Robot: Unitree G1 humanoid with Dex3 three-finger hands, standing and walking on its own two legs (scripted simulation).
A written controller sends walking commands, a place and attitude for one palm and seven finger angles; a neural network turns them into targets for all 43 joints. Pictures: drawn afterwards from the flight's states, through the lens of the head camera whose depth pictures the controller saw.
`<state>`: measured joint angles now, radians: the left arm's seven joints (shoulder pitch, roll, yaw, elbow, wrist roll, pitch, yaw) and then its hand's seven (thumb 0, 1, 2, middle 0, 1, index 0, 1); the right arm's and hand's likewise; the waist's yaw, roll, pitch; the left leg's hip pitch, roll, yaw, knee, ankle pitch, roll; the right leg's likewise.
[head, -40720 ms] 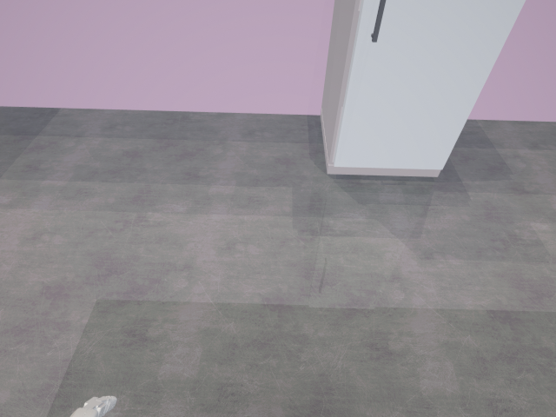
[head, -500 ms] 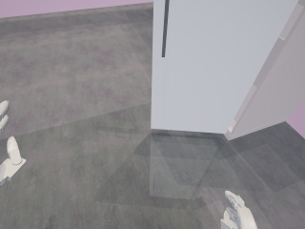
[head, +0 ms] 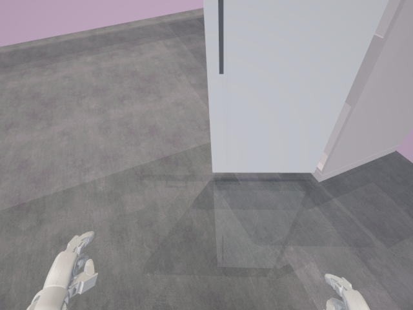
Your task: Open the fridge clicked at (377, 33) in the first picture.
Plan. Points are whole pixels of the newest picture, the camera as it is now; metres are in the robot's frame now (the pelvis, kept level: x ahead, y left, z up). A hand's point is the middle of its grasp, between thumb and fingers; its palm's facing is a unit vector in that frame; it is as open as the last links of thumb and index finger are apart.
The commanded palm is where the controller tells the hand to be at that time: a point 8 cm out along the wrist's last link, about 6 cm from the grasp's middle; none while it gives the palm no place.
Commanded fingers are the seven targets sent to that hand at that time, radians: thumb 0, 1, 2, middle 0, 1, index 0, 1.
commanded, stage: let the arm hang, fingers relaxed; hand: left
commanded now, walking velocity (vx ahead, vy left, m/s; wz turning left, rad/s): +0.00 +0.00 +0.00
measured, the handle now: (220, 8) +0.92 -0.01 +0.21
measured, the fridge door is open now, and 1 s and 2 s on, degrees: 65 65 65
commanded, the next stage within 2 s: look to check the result in 0.94 s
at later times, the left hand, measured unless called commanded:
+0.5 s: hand out of the picture +0.05 +0.23 -0.14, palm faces -0.04 -0.94 -0.34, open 7.4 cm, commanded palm none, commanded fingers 0.00 0.90 0.90 -0.20 -0.30 -0.20 -0.30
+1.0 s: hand out of the picture +0.14 +0.20 -0.13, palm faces -0.05 -0.95 -0.32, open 7.4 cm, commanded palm none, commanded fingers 0.00 0.90 0.90 -0.20 -0.30 -0.20 -0.30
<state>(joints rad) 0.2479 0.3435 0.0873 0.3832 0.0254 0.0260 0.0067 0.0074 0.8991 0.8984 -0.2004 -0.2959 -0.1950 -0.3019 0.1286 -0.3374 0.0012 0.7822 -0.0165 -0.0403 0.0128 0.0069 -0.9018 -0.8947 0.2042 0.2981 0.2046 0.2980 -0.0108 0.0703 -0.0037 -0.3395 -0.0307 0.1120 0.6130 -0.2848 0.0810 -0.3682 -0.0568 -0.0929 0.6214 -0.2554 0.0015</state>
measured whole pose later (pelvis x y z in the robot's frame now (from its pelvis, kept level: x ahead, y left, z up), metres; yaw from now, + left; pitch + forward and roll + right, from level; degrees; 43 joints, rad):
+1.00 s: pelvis +0.04 -0.03 +0.02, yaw +0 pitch -1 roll +0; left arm 0.06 0.31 -0.01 1.11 0.02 -0.02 -0.01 0.01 0.90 0.90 -0.20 -0.30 -0.20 -0.30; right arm 0.08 -0.34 0.01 1.12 -0.02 -0.01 0.00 0.00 -0.90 -0.89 0.20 0.30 0.20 0.30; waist -0.01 0.01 0.04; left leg -0.10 -0.01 0.09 0.29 -0.18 0.03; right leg -0.14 -0.01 -0.11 0.33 -0.18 -0.03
